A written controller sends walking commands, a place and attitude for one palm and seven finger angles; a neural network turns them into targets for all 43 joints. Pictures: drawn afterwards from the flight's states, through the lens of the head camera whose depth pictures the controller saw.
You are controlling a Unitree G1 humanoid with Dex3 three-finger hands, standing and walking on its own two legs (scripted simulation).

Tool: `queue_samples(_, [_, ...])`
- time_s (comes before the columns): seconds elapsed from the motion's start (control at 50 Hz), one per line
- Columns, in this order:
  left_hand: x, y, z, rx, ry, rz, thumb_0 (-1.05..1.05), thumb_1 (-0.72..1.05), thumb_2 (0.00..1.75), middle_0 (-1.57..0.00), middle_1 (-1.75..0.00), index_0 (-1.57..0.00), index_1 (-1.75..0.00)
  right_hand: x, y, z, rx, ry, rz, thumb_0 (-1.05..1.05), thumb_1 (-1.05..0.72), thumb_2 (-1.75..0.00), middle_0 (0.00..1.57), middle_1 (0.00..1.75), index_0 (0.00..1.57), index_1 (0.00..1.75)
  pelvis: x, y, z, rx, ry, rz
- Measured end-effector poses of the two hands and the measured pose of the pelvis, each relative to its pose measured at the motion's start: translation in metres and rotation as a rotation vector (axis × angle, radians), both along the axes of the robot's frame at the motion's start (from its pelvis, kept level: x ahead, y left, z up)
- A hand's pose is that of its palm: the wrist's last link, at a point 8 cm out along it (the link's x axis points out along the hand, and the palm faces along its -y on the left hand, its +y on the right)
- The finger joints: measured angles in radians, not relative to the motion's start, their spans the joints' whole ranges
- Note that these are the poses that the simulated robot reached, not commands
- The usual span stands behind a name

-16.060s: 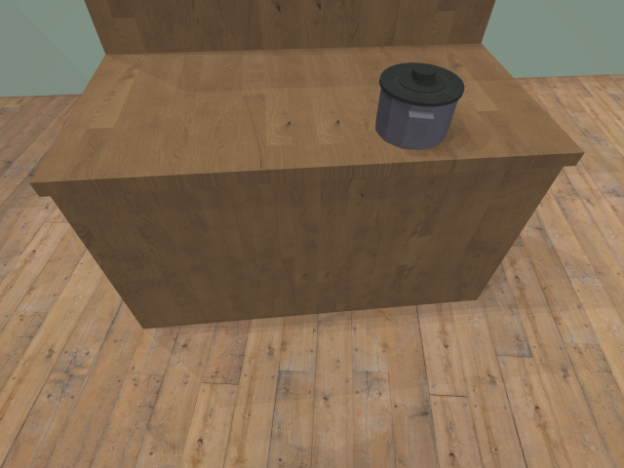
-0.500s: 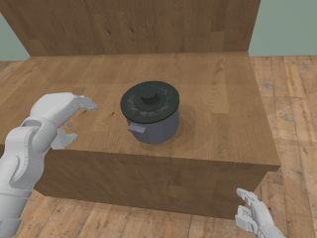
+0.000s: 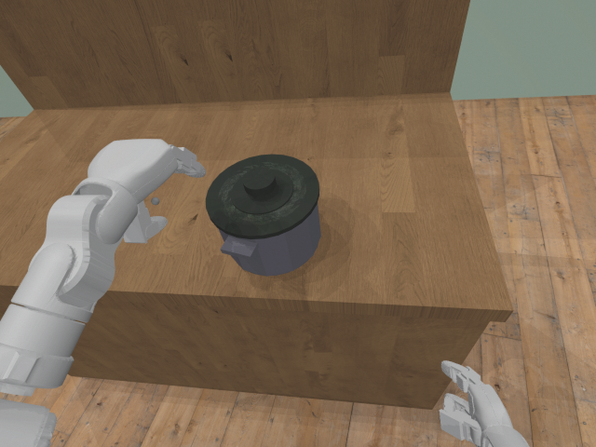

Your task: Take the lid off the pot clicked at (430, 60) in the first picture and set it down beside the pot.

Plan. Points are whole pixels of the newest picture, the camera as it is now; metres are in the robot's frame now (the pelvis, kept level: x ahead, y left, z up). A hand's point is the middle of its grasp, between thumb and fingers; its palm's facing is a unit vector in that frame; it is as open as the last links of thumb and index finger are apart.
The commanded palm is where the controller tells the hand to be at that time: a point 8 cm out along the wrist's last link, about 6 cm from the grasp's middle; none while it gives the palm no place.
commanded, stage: move the open hand above the knob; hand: left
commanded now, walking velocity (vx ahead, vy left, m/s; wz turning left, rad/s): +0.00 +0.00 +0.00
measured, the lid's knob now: (259, 181) +0.48 +0.10 +0.09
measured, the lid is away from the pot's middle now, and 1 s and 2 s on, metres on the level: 0.00 0.00 0.00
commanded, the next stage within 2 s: none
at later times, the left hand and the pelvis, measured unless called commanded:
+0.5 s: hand (221, 200) +0.39 +0.13 +0.14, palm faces -0.22 +0.02 -0.98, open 10.0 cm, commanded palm +0.38 +0.15 +0.22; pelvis +0.00 -0.01 +0.00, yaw +0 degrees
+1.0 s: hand (235, 154) +0.46 +0.12 +0.16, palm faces -0.18 -0.05 -0.98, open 10.0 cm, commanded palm +0.44 +0.12 +0.22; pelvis +0.02 -0.01 +0.00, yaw -1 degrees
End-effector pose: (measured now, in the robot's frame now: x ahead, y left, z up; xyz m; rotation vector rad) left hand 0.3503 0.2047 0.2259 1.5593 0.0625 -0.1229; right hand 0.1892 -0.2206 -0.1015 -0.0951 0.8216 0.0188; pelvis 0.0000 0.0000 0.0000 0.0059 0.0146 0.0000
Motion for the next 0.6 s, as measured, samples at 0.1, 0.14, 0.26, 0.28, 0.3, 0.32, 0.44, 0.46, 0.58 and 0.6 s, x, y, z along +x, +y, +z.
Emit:
queue_samples(0.1, [0.001, -0.006, -0.013, -0.065, 0.043, 0.048, 0.00, -0.29, 1.45, -0.86, -0.08, -0.85, -0.08, 0.001, -0.004, -0.001, 0.029, 0.005, -0.005, 0.01, -0.91, -0.90, 0.20, 0.30, 0.20, 0.30, 0.003, -0.002, 0.000, 0.001, 0.008, 0.001])
queue_samples(0.14, [-0.001, -0.020, -0.026, -0.053, 0.088, 0.003, 0.00, -0.29, 1.45, -0.86, -0.08, -0.85, -0.08, 0.002, -0.006, -0.001, 0.022, 0.010, -0.007, 0.01, -0.91, -0.90, 0.20, 0.30, 0.20, 0.30, 0.003, -0.003, 0.000, 0.001, 0.004, 0.000])
queue_samples(0.26, [0.015, -0.033, -0.012, 0.025, 0.044, -0.061, 0.00, -0.29, 1.45, -0.87, -0.08, -0.86, -0.08, 0.004, -0.011, 0.000, -0.016, 0.006, -0.014, 0.01, -0.91, -0.90, 0.20, 0.30, 0.20, 0.30, 0.001, -0.008, -0.001, 0.004, -0.001, 0.006])
queue_samples(0.28, [0.020, -0.031, -0.005, 0.012, 0.023, -0.040, 0.00, -0.29, 1.45, -0.87, -0.08, -0.86, -0.08, 0.003, -0.011, -0.001, -0.012, 0.007, -0.015, 0.01, -0.91, -0.90, 0.20, 0.30, 0.20, 0.30, 0.001, -0.008, -0.001, 0.004, 0.002, 0.007])
queue_samples(0.3, [0.024, -0.028, 0.000, -0.007, 0.006, -0.015, 0.00, -0.29, 1.45, -0.87, -0.08, -0.86, -0.08, 0.003, -0.011, -0.001, -0.006, 0.009, -0.017, 0.01, -0.91, -0.90, 0.20, 0.30, 0.20, 0.30, 0.001, -0.009, -0.001, 0.005, 0.006, 0.006])
queue_samples(0.32, [0.027, -0.026, 0.004, -0.026, -0.004, 0.008, 0.00, -0.29, 1.45, -0.87, -0.08, -0.86, -0.08, 0.002, -0.012, -0.002, 0.003, 0.011, -0.019, 0.01, -0.91, -0.90, 0.20, 0.30, 0.20, 0.30, 0.002, -0.009, -0.001, 0.005, 0.010, 0.006])
queue_samples(0.44, [0.029, -0.053, -0.023, -0.033, 0.086, -0.014, 0.00, -0.29, 1.45, -0.86, -0.08, -0.85, -0.08, -0.001, -0.012, -0.005, 0.037, 0.027, -0.034, 0.01, -0.91, -0.90, 0.20, 0.30, 0.20, 0.30, 0.005, -0.009, -0.001, 0.007, 0.015, 0.000])
queue_samples(0.46, [0.029, -0.060, -0.028, -0.023, 0.102, -0.042, 0.00, -0.29, 1.45, -0.86, -0.08, -0.85, -0.08, -0.001, -0.012, -0.005, 0.032, 0.029, -0.037, 0.01, -0.91, -0.90, 0.20, 0.30, 0.20, 0.30, 0.005, -0.009, -0.002, 0.008, 0.012, -0.001])
queue_samples(0.58, [0.051, -0.069, -0.005, 0.007, 0.033, -0.075, 0.00, -0.29, 1.45, -0.87, -0.08, -0.86, -0.08, -0.009, -0.018, -0.007, 0.000, 0.035, -0.065, 0.01, -0.91, -0.90, 0.20, 0.30, 0.20, 0.30, 0.004, -0.011, -0.002, 0.011, 0.011, -0.007])
queue_samples(0.6, [0.057, -0.065, 0.000, -0.011, 0.019, -0.046, 0.00, -0.29, 1.45, -0.87, -0.08, -0.86, -0.08, -0.011, -0.019, -0.008, 0.001, 0.042, -0.069, 0.01, -0.91, -0.90, 0.20, 0.30, 0.20, 0.30, 0.005, -0.012, -0.002, 0.012, 0.016, -0.007])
